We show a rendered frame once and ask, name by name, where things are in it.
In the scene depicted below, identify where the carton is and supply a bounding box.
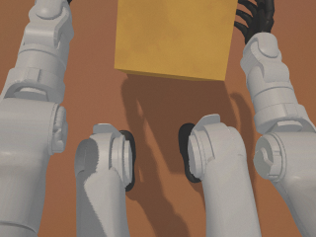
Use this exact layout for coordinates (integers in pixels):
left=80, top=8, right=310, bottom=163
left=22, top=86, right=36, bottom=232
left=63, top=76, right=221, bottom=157
left=114, top=0, right=238, bottom=81

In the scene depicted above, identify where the right robot foot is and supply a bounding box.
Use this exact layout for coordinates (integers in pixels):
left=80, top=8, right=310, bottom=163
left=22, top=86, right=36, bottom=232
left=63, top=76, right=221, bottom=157
left=178, top=122, right=201, bottom=184

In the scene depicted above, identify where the left robot upper arm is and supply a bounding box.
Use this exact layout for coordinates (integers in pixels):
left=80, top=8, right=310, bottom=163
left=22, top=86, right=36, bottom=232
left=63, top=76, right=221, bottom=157
left=0, top=97, right=68, bottom=237

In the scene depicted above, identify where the robot right hand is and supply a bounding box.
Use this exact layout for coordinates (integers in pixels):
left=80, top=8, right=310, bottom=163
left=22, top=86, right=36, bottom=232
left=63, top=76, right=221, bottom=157
left=234, top=0, right=275, bottom=45

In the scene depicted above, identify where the right robot thigh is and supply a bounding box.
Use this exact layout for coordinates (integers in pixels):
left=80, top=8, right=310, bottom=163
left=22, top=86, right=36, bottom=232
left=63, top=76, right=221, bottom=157
left=188, top=122, right=262, bottom=237

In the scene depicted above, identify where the right robot forearm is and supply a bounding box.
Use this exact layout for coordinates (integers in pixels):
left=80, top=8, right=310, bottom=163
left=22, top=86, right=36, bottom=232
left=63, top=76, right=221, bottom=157
left=240, top=32, right=316, bottom=135

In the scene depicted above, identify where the right robot upper arm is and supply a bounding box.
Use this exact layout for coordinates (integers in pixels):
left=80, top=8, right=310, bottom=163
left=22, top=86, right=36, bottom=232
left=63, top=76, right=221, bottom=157
left=253, top=131, right=316, bottom=237

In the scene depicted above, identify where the left robot forearm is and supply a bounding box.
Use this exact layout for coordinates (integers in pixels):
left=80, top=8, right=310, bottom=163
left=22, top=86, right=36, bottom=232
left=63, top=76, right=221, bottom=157
left=0, top=0, right=74, bottom=105

